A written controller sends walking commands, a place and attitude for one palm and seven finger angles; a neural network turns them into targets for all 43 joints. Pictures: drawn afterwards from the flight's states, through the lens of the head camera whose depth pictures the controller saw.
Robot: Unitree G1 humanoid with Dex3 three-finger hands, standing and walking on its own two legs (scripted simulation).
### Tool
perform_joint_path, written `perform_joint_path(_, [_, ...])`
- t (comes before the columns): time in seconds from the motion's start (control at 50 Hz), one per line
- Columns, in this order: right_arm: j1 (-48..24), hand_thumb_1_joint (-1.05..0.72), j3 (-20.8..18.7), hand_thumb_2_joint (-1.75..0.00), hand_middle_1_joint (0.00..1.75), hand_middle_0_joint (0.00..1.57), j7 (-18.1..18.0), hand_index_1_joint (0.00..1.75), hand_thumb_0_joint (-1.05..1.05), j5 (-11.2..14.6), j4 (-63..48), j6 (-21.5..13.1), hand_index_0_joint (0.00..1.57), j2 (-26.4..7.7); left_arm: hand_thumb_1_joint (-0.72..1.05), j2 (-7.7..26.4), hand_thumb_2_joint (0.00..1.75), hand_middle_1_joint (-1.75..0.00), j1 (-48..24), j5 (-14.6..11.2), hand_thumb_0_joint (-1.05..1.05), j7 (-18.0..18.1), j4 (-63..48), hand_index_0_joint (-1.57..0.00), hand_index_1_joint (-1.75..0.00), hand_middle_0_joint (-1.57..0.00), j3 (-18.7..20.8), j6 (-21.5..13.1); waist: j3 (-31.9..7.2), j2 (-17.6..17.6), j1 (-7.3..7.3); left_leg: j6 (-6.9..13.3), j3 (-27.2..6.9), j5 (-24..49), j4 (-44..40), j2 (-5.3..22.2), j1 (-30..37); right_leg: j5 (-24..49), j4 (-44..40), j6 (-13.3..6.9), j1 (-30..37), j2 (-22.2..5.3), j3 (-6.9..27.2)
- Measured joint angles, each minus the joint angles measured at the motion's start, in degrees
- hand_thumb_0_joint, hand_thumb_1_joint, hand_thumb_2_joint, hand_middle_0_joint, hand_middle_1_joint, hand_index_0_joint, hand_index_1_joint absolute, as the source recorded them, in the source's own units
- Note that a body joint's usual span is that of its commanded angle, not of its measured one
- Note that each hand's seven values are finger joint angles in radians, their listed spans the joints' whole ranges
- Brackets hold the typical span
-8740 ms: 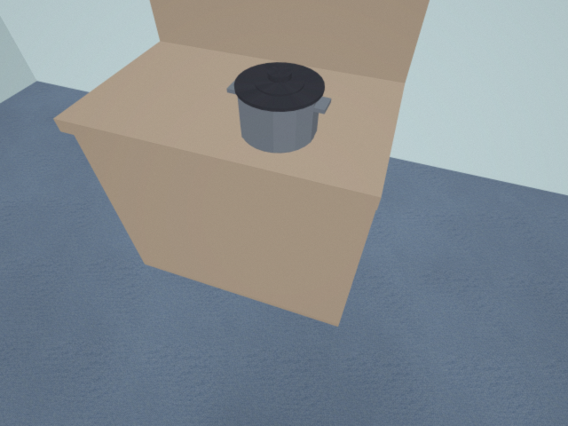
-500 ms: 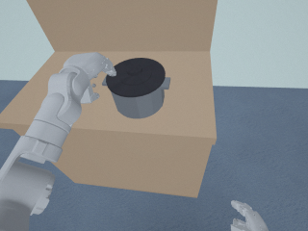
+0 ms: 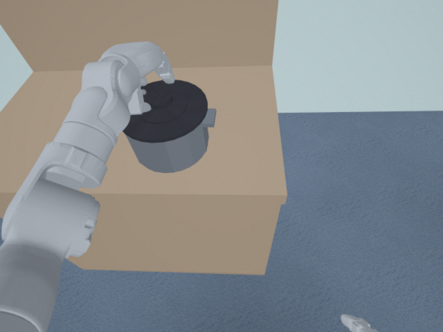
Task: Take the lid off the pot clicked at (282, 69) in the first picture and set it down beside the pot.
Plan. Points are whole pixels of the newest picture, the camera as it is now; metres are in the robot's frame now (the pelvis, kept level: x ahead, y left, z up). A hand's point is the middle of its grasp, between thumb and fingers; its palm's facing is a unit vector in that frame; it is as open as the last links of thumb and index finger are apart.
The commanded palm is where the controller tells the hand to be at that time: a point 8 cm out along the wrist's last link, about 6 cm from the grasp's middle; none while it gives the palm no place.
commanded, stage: move the open hand above the knob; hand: left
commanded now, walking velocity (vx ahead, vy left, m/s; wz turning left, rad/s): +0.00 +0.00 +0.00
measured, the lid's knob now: (159, 99) +0.56 +0.12 +0.11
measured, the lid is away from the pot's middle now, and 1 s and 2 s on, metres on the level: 0.00 0.00 0.00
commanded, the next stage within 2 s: none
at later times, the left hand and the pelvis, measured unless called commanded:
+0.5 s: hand (152, 80) +0.54 +0.12 +0.17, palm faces -0.32 -0.04 -0.95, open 10.1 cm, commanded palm +0.53 +0.12 +0.24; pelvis +0.02 +0.01 +0.00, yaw -2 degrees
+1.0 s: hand (146, 82) +0.52 +0.12 +0.18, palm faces -0.30 -0.04 -0.95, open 10.1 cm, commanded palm +0.53 +0.12 +0.24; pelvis +0.01 +0.02 +0.00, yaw -1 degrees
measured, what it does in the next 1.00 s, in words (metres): stands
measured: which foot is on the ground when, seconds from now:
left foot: down 0.00-1.00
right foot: down 0.00-1.00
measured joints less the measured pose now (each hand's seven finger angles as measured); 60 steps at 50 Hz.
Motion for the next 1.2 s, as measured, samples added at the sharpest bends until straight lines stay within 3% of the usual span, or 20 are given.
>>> perform_joint_path(0.06, [0.6,-0.91,0.0,-0.9,0.3,0.2,0.7,0.3,0.01,0.2,0.1,0.4,0.2,-0.1,-0.32,0.0,1.49,-0.09,-3.5,1.5,0.0,1.0,6.4,-0.85,-0.08,-0.85,-0.7,1.9,-0.8,-0.5,-0.77,-0.1,0.4,-0.1,0.2,0.1,-1.5,-0.2,0.6,-0.1,-1.7,0.1,0.4])
perform_joint_path(0.12, [1.6,-0.91,-0.9,-0.9,0.3,0.2,1.3,0.3,0.01,-0.4,0.2,1.0,0.2,-0.7,-0.31,-0.7,1.49,-0.09,-3.6,2.6,0.0,0.2,6.2,-0.85,-0.08,-0.85,-2.7,2.8,-0.5,0.0,-0.95,0.1,0.3,-0.2,0.6,0.0,-2.4,-0.2,0.5,0.0,-2.5,0.0,0.3])
perform_joint_path(0.2, [2.5,-0.91,-1.6,-0.9,0.3,0.2,0.5,0.3,0.01,-1.0,1.2,0.3,0.2,-1.0,-0.31,-1.9,1.49,-0.09,-3.9,1.5,0.0,-0.7,4.4,-0.85,-0.08,-0.85,-1.7,0.9,-0.2,0.7,-1.18,0.4,0.3,-0.4,0.3,0.0,-2.4,0.2,-0.5,0.4,-2.1,0.0,0.3])
perform_joint_path(0.28, [2.6,-0.91,-0.6,-0.9,0.3,0.2,-0.5,0.3,0.01,-0.3,2.8,-0.7,0.2,-0.2,-0.31,-2.5,1.49,-0.09,-9.3,1.2,0.0,0.9,12.2,-0.85,-0.08,-0.85,-0.2,1.4,-1.1,-0.5,-2.43,0.5,1.0,-0.6,0.1,0.2,-3.0,0.3,-0.8,0.5,-2.9,0.2,1.1])
perform_joint_path(0.38, [3.9,-0.91,-0.7,-0.9,0.3,0.2,0.2,0.3,0.01,-0.9,2.2,-0.6,0.2,0.1,-0.31,-0.9,1.49,-0.09,-11.7,4.6,0.0,2.7,16.6,-0.85,-0.08,-0.85,1.0,2.8,-2.0,-1.2,-4.03,0.5,1.8,-0.8,0.3,0.5,-5.1,0.4,-0.5,0.5,-5.3,0.4,1.9])
perform_joint_path(0.44, [5.1,-0.91,-1.3,-0.9,0.3,0.2,0.6,0.3,0.01,-1.4,1.9,0.0,0.2,-0.2,-0.31,-0.1,1.49,-0.09,-10.4,5.5,0.0,2.1,15.2,-0.85,-0.08,-0.85,1.9,2.3,-1.9,-0.6,-3.97,0.7,2.0,-0.9,0.4,0.4,-5.5,0.6,-0.9,0.8,-5.6,0.4,2.1])
perform_joint_path(0.54, [6.6,-0.91,-2.3,-0.9,0.3,0.2,0.7,0.3,0.01,-1.8,2.1,0.0,0.2,0.0,-0.31,0.5,1.49,-0.09,-8.5,4.3,0.0,0.3,12.0,-0.85,-0.08,-0.85,2.0,1.0,-2.1,-0.1,-3.16,1.1,1.9,-0.9,-0.1,0.2,-5.0,0.8,-1.9,1.2,-4.8,0.2,2.1])
perform_joint_path(0.84, [3.0,-0.91,-1.7,-0.9,0.3,0.2,1.1,0.3,0.01,-1.3,1.8,-0.5,0.2,0.7,-0.31,-2.8,1.49,-0.09,-9.5,2.9,0.0,1.1,12.8,-0.85,-0.08,-0.85,-1.1,0.8,-2.6,-0.5,-1.61,1.7,1.0,-0.7,0.9,-0.8,-5.4,0.6,-0.9,1.7,-4.8,-0.8,1.1])
perform_joint_path(1.04, [2.8,-0.91,-1.0,-0.9,0.3,0.2,0.4,0.3,0.01,-1.2,2.8,-1.5,0.2,0.8,-0.31,-4.1,1.49,-0.09,-13.5,3.3,0.0,2.1,17.8,-0.85,-0.08,-0.85,-1.8,2.5,-3.1,-1.1,-2.38,1.7,0.9,-0.5,1.4,-1.0,-6.9,0.4,0.2,1.8,-6.4,-1.0,1.0])
perform_joint_path(1.2, [5.3,-0.91,-1.2,-0.9,0.3,0.2,-0.1,0.3,0.01,-1.3,3.7,-1.6,0.2,0.5,-0.31,-3.2,1.49,-0.09,-14.3,3.9,0.0,2.0,19.0,-0.85,-0.08,-0.85,-1.6,2.7,-3.2,-1.0,-3.6,1.5,1.2,-0.8,1.5,-0.6,-7.4,0.4,0.1,1.6,-7.0,-0.6,1.3])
